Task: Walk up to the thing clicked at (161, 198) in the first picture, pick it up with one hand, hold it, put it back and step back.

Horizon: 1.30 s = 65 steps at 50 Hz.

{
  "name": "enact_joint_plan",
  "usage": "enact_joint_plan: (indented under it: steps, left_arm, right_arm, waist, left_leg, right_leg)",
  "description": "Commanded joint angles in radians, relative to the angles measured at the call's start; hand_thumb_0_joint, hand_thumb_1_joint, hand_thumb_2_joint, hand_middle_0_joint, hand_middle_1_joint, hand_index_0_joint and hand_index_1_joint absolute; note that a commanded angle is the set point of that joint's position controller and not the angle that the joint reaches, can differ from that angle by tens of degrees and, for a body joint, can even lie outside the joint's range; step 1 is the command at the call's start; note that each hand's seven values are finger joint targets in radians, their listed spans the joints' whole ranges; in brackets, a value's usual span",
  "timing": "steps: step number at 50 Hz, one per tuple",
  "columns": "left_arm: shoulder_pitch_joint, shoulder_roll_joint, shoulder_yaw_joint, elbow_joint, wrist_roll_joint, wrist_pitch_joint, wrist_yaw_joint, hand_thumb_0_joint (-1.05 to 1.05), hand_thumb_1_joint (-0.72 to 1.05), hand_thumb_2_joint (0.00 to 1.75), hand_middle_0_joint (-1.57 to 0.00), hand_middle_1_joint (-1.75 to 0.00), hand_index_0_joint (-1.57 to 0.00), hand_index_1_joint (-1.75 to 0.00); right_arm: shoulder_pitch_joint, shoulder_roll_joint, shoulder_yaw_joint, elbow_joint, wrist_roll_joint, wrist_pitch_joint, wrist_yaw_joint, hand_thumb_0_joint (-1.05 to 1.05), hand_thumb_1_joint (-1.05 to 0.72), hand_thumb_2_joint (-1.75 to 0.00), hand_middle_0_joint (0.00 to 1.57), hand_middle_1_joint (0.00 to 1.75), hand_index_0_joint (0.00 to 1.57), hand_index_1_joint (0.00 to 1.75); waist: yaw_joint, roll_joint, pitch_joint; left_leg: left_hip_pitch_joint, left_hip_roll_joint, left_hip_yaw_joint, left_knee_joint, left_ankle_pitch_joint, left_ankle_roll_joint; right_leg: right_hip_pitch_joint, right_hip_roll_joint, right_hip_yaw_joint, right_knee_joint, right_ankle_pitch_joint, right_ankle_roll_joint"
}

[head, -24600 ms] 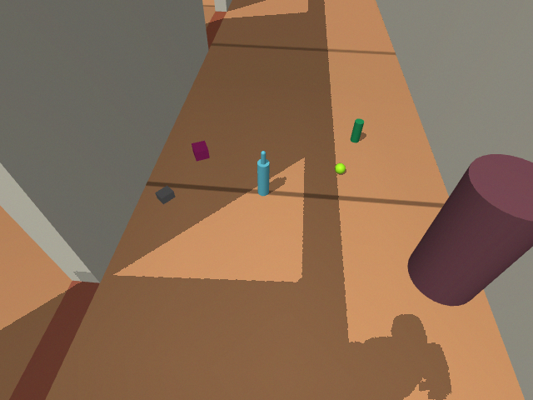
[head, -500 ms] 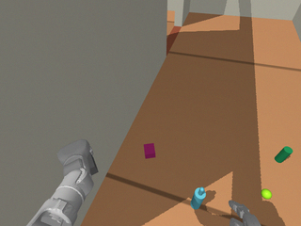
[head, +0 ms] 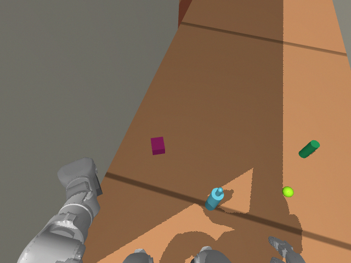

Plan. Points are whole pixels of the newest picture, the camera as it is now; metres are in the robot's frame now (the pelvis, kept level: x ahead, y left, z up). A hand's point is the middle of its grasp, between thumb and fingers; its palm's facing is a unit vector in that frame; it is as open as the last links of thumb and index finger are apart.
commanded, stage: crouch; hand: left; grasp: from above
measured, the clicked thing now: (85, 187) +0.33 +0.25 -0.14
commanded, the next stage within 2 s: lower in 1.54 s
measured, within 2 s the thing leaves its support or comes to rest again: neither
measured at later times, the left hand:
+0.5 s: hand (105, 189) +0.39 +0.26 -0.36, palm faces -0.39 -0.21 -0.90, open 8.4 cm
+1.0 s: hand (111, 191) +0.43 +0.27 -0.50, palm faces -0.37 -0.21 -0.91, open 8.4 cm
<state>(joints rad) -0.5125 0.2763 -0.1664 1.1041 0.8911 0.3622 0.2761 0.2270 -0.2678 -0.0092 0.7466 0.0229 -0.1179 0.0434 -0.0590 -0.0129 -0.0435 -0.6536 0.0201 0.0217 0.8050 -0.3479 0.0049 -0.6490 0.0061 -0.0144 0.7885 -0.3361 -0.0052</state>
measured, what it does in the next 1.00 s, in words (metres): lowers itself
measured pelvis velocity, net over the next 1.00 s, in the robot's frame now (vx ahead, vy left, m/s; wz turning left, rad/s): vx -0.06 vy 0.00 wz -0.06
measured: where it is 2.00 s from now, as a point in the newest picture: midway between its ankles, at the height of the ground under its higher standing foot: outside the picture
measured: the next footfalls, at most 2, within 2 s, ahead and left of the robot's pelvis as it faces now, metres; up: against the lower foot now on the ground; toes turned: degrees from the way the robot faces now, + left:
none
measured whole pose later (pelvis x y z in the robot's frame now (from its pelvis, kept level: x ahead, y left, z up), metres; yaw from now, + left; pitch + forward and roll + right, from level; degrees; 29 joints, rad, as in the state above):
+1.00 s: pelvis -0.06 +0.00 -0.34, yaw -4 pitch +38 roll -5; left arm -1.06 0.65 0.17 1.53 1.02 0.12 0.44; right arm 0.16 -0.28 0.03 0.81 -0.12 -0.17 0.16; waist -0.25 0.02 -0.10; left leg -2.16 0.04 -0.05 2.18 -0.69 0.02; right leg -2.12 0.00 -0.08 2.12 -0.66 -0.01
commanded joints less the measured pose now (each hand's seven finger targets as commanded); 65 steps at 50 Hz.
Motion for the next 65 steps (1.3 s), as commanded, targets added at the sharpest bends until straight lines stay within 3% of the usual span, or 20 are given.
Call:
enact_joint_plan:
  steps: [1, 4, 6, 7, 10, 12, 16, 21, 22, 27, 33, 34, 35, 37, 39, 43, 48, 50, 52, 65]
  left_arm:
    - [-0.430, 0.187, 0.101, -0.030, 0.043, -0.062, 0.152, 0.00, 0.69, 0.23, -1.02, -0.37, -1.08, -0.32]
    - [-0.521, 0.260, 0.141, 0.037, 0.055, -0.087, 0.212, 0.00, 0.69, 0.33, -1.05, -0.40, -1.08, -0.36]
    - [-0.593, 0.292, 0.163, 0.058, 0.046, -0.097, 0.241, 0.00, 0.75, 0.35, -1.10, -0.38, -1.13, -0.35]
    - [-0.609, 0.277, 0.160, 0.101, 0.034, -0.088, 0.253, 0.00, 0.73, 0.38, -1.09, -0.39, -1.12, -0.36]
    - [-0.683, 0.329, 0.197, 0.148, 0.005, -0.067, 0.283, 0.00, 0.67, 0.39, -1.07, -0.39, -1.09, -0.37]
    - [-0.680, 0.340, 0.219, 0.187, -0.022, -0.050, 0.287, 0.00, 0.65, 0.38, -1.05, -0.38, -1.07, -0.36]
    - [-0.709, 0.403, 0.251, 0.173, -0.033, -0.056, 0.250, 0.00, 0.73, 0.36, -1.09, -0.38, -1.12, -0.35]
    - [-0.746, 0.465, 0.243, 0.186, 0.037, -0.134, 0.169, 0.00, 0.79, 0.28, -1.14, -0.33, -1.18, -0.29]
    - [-0.725, 0.499, 0.268, 0.188, 0.049, -0.154, 0.161, 0.00, 0.80, 0.22, -1.13, -0.32, -1.18, -0.27]
    - [-0.748, 0.497, 0.269, 0.188, 0.099, -0.214, 0.163, 0.00, 0.82, 0.19, -1.15, -0.32, -1.20, -0.26]
    - [-0.833, 0.515, 0.305, 0.178, 0.100, -0.214, 0.230, 0.00, 0.83, 0.24, -1.17, -0.32, -1.22, -0.28]
    - [-0.854, 0.513, 0.305, 0.178, 0.099, -0.213, 0.231, 0.00, 0.84, 0.26, -1.19, -0.31, -1.23, -0.28]
    - [-0.868, 0.487, 0.292, 0.186, 0.096, -0.212, 0.229, 0.00, 0.83, 0.26, -1.19, -0.30, -1.22, -0.26]
    - [-0.887, 0.567, 0.320, 0.170, 0.112, -0.215, 0.230, 0.00, 0.83, 0.26, -1.19, -0.30, -1.22, -0.26]
    - [-0.842, 0.551, 0.314, 0.221, 0.114, -0.212, 0.221, 0.00, 0.85, 0.27, -1.22, -0.27, -1.24, -0.25]
    - [-0.899, 0.629, 0.340, 0.206, 0.128, -0.230, 0.212, 0.00, 0.83, 0.27, -1.20, -0.30, -1.23, -0.27]
    - [-0.886, 0.615, 0.337, 0.310, 0.137, -0.240, 0.206, 0.00, 0.82, 0.24, -1.18, -0.31, -1.21, -0.27]
    - [-0.897, 0.651, 0.348, 0.321, 0.136, -0.243, 0.202, 0.00, 0.82, 0.27, -1.17, -0.33, -1.21, -0.30]
    - [-0.902, 0.671, 0.344, 0.331, 0.139, -0.257, 0.187, 0.00, 0.83, 0.26, -1.17, -0.34, -1.21, -0.30]
    - [-0.944, 0.796, 0.376, 0.331, 0.179, -0.312, 0.187, 0.00, 0.78, 0.26, -1.13, -0.35, -1.17, -0.31]
  right_arm:
    - [0.067, -0.139, -0.053, -0.057, -0.024, -0.019, 0.006, 0.00, -0.86, -0.88, 0.20, 0.30, 0.20, 0.30]
    - [0.086, -0.153, -0.057, -0.052, -0.034, -0.020, 0.009, 0.00, -0.86, -0.88, 0.20, 0.30, 0.20, 0.30]
    - [0.095, -0.155, -0.055, -0.042, -0.041, -0.019, 0.011, 0.00, -0.86, -0.88, 0.20, 0.30, 0.20, 0.30]
    - [0.096, -0.157, -0.055, -0.042, -0.041, -0.022, 0.010, 0.00, -0.86, -0.88, 0.20, 0.30, 0.20, 0.30]
    - [0.105, -0.165, -0.049, -0.029, -0.050, -0.036, 0.011, 0.00, -0.87, -0.88, 0.20, 0.30, 0.20, 0.30]
    - [0.108, -0.169, -0.051, -0.012, -0.055, -0.046, 0.014, 0.00, -0.86, -0.88, 0.20, 0.30, 0.20, 0.30]
    - [0.113, -0.163, -0.052, 0.016, -0.065, -0.063, 0.020, 0.00, -0.86, -0.88, 0.20, 0.30, 0.20, 0.30]
    - [0.115, -0.143, -0.052, 0.030, -0.071, -0.059, 0.018, 0.00, -0.87, -0.89, 0.20, 0.30, 0.20, 0.30]
    - [0.127, -0.160, -0.054, 0.029, -0.077, -0.058, 0.022, 0.00, -0.87, -0.89, 0.20, 0.30, 0.20, 0.30]
    - [0.147, -0.172, -0.043, 0.026, -0.091, -0.056, 0.040, 0.00, -0.88, -0.89, 0.20, 0.30, 0.20, 0.30]
    - [0.169, -0.201, -0.033, 0.052, -0.107, -0.067, 0.061, 0.00, -0.88, -0.89, 0.20, 0.30, 0.20, 0.30]
    - [0.166, -0.203, -0.034, 0.054, -0.111, -0.067, 0.066, 0.00, -0.88, -0.89, 0.20, 0.30, 0.20, 0.30]
    - [0.173, -0.205, -0.034, 0.062, -0.113, -0.067, 0.069, 0.00, -0.88, -0.89, 0.20, 0.30, 0.20, 0.30]
    - [0.174, -0.210, -0.034, 0.065, -0.119, -0.066, 0.076, 0.00, -0.88, -0.89, 0.20, 0.30, 0.20, 0.30]
    - [0.166, -0.206, -0.025, 0.065, -0.124, -0.064, 0.081, 0.00, -0.88, -0.89, 0.20, 0.30, 0.20, 0.30]
    - [0.164, -0.211, -0.019, 0.058, -0.131, -0.062, 0.094, 0.00, -0.89, -0.89, 0.20, 0.30, 0.20, 0.30]
    - [0.164, -0.219, -0.013, 0.056, -0.143, -0.062, 0.112, 0.00, -0.89, -0.89, 0.20, 0.30, 0.20, 0.30]
    - [0.164, -0.227, -0.011, 0.055, -0.146, -0.062, 0.118, 0.00, -0.89, -0.89, 0.20, 0.30, 0.20, 0.30]
    - [0.168, -0.228, -0.005, 0.048, -0.148, -0.062, 0.126, 0.00, -0.89, -0.89, 0.20, 0.30, 0.20, 0.30]
    - [0.195, -0.261, 0.038, 0.038, -0.165, -0.048, 0.140, 0.00, -0.89, -0.90, 0.20, 0.30, 0.20, 0.30]
  waist:
    - [-0.042, 0.057, -0.426]
    - [-0.048, 0.112, -0.497]
    - [-0.060, 0.139, -0.582]
    - [-0.076, 0.138, -0.583]
    - [-0.085, 0.145, -0.645]
    - [-0.082, 0.140, -0.698]
    - [-0.089, 0.171, -0.773]
    - [-0.133, 0.152, -0.748]
    - [-0.137, 0.154, -0.741]
    - [-0.145, 0.211, -0.777]
    - [-0.155, 0.307, -0.825]
    - [-0.170, 0.330, -0.816]
    - [-0.182, 0.325, -0.823]
    - [-0.171, 0.330, -0.847]
    - [-0.172, 0.310, -0.818]
    - [-0.172, 0.323, -0.824]
    - [-0.193, 0.299, -0.740]
    - [-0.185, 0.284, -0.759]
    - [-0.199, 0.262, -0.731]
    - [-0.221, 0.314, -0.745]
  left_leg:
    - [-0.090, -0.024, 0.010, 0.191, 0.166, -0.013]
    - [-0.228, -0.023, 0.001, 0.318, 0.079, -0.018]
    - [-0.306, -0.024, -0.001, 0.387, 0.035, -0.013]
    - [-0.346, -0.022, -0.010, 0.411, -0.002, -0.014]
    - [-0.460, -0.019, -0.024, 0.476, -0.062, -0.012]
    - [-0.516, -0.017, -0.024, 0.525, -0.063, -0.009]
    - [-0.605, -0.017, -0.028, 0.634, -0.050, -0.001]
    - [-0.769, -0.019, -0.034, 0.774, -0.161, 0.018]
    - [-0.783, -0.017, -0.045, 0.796, -0.155, 0.017]
    - [-0.792, -0.014, -0.058, 0.880, -0.148, 0.008]
    - [-0.772, -0.003, -0.079, 0.945, -0.094, -0.007]
    - [-0.761, -0.001, -0.087, 0.953, -0.087, -0.010]
    - [-0.749, 0.002, -0.090, 0.973, -0.072, -0.010]
    - [-0.778, -0.002, -0.078, 1.012, -0.050, -0.006]
    - [-0.824, -0.005, -0.069, 1.055, -0.042, 0.000]
    - [-0.894, -0.010, -0.051, 1.110, -0.054, 0.008]
    - [-1.000, -0.012, -0.049, 1.154, -0.116, 0.013]
    - [-1.028, -0.011, -0.044, 1.183, -0.110, 0.017]
    - [-1.094, -0.015, -0.037, 1.208, -0.134, 0.025]
    - [-1.113, -0.007, -0.059, 1.304, -0.128, 0.019]
  right_leg:
    - [-0.113, 0.018, 0.022, 0.181, 0.161, -0.020]
    - [-0.297, 0.023, 0.010, 0.302, 0.075, -0.028]
    - [-0.353, 0.023, 0.007, 0.357, 0.040, -0.032]
    - [-0.411, 0.026, 0.000, 0.389, 0.009, -0.035]
    - [-0.486, 0.030, -0.010, 0.464, -0.052, -0.040]
    - [-0.513, 0.030, -0.017, 0.514, -0.055, -0.042]
    - [-0.581, 0.032, -0.033, 0.617, -0.047, -0.045]
    - [-0.714, 0.034, -0.038, 0.714, -0.150, -0.042]
    - [-0.754, 0.028, -0.048, 0.746, -0.149, -0.042]
    - [-0.896, 0.025, -0.065, 0.849, -0.150, -0.046]
    - [-1.033, 0.018, -0.087, 0.961, -0.102, -0.050]
    - [-1.057, 0.014, -0.089, 0.978, -0.100, -0.052]
    - [-1.075, 0.016, -0.093, 0.993, -0.090, -0.051]
    - [-1.052, 0.018, -0.088, 1.018, -0.064, -0.049]
    - [-1.062, 0.018, -0.083, 1.038, -0.056, -0.044]
    - [-1.056, 0.022, -0.074, 1.078, -0.053, -0.042]
    - [-1.123, 0.026, -0.080, 1.116, -0.106, -0.039]
    - [-1.110, 0.033, -0.081, 1.133, -0.095, -0.036]
    - [-1.102, 0.033, -0.076, 1.143, -0.113, -0.031]
    - [-1.150, 0.043, -0.115, 1.251, -0.111, -0.032]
